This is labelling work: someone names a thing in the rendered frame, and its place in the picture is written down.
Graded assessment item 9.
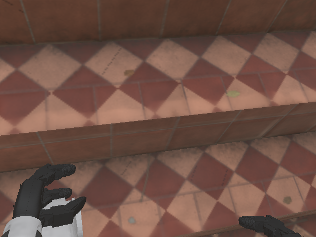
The left robot thigh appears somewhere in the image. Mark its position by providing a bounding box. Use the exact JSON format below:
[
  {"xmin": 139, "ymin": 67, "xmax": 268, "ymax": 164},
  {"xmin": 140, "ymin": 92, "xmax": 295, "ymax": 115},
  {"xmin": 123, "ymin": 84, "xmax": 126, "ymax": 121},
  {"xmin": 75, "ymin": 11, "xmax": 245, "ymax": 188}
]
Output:
[{"xmin": 41, "ymin": 197, "xmax": 83, "ymax": 237}]

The left robot forearm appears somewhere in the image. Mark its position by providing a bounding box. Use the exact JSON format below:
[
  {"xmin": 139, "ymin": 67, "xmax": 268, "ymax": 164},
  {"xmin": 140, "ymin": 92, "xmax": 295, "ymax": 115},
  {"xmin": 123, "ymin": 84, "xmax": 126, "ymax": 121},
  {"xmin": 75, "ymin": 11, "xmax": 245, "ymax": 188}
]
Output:
[{"xmin": 1, "ymin": 215, "xmax": 42, "ymax": 237}]

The right robot hand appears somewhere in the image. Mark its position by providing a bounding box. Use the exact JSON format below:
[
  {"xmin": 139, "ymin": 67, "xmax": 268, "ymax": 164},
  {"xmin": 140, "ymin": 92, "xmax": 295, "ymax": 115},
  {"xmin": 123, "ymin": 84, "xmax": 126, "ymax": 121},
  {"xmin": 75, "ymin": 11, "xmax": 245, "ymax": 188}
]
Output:
[{"xmin": 238, "ymin": 214, "xmax": 301, "ymax": 237}]

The left robot hand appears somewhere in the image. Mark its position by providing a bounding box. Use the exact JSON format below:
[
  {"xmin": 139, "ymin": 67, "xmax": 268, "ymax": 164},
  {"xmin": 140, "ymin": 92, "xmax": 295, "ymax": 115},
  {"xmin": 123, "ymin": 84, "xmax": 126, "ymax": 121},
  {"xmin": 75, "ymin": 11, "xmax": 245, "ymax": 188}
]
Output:
[{"xmin": 12, "ymin": 163, "xmax": 87, "ymax": 228}]

